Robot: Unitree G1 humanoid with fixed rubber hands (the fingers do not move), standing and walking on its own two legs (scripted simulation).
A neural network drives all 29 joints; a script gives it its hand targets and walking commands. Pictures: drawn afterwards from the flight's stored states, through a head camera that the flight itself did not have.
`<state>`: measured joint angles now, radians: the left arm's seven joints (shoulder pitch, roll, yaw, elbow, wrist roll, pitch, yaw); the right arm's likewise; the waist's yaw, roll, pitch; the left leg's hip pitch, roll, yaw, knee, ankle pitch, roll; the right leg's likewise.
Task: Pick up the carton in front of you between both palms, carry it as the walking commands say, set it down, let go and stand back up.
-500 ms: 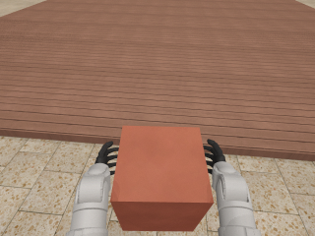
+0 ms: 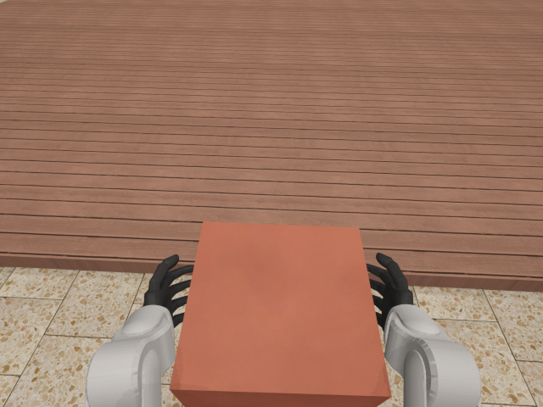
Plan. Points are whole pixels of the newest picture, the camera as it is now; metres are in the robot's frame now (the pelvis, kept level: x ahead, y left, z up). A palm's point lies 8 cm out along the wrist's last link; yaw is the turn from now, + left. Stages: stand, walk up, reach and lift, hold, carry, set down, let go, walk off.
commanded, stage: carry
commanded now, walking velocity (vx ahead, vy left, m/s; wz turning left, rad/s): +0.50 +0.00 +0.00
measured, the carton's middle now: (276, 333) +0.24 +0.00 +0.02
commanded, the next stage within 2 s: none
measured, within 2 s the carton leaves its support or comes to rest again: neither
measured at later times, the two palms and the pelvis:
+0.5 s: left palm (194, 135) +0.56 +0.13 +0.15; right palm (352, 129) +0.58 -0.17 +0.14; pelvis +0.29 -0.03 +0.00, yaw +2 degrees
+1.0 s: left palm (206, 66) +0.97 +0.16 +0.11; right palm (313, 62) +0.97 -0.14 +0.12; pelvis +0.61 +0.01 -0.01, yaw +1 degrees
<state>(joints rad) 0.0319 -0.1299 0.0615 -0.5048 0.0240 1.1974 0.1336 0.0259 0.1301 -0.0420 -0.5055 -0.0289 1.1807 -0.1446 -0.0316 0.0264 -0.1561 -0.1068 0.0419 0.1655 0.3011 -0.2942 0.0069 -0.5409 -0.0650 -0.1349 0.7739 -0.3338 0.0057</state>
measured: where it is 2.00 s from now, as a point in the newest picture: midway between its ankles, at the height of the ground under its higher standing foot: (263, 190)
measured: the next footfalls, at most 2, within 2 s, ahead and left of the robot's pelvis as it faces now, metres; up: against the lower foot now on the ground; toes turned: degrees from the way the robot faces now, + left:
right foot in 0.12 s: +0.23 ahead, -0.12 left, +0.00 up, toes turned -10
left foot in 0.62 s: +0.56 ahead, +0.07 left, +0.00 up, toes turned +9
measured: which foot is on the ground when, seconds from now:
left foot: down 0.00-0.14, up 0.16-0.60, down 0.62-1.00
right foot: up 0.00-0.10, down 0.12-0.64, up 0.66-0.98, down 1.00-1.00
